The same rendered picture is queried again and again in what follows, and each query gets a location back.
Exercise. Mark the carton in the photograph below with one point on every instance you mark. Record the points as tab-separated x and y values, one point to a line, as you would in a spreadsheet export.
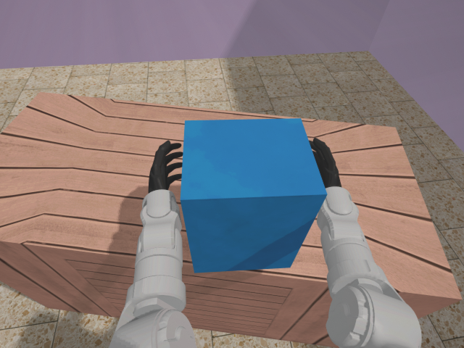
250	192

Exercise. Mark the robot right hand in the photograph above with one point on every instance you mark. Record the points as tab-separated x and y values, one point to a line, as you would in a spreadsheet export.
326	163

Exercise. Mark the robot right upper arm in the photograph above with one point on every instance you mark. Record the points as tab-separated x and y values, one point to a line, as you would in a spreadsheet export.
362	318

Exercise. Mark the robot right forearm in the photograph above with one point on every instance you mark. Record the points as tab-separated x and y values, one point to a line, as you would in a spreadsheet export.
346	251

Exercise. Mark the pedestal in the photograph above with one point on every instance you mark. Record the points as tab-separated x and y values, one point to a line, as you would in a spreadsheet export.
74	171

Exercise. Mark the robot left upper arm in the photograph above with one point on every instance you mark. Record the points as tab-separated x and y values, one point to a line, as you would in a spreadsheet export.
167	328

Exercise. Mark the robot left forearm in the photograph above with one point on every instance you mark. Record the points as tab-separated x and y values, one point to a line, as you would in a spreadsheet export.
157	282

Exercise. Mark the robot left hand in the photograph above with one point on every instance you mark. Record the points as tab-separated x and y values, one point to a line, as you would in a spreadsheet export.
158	177

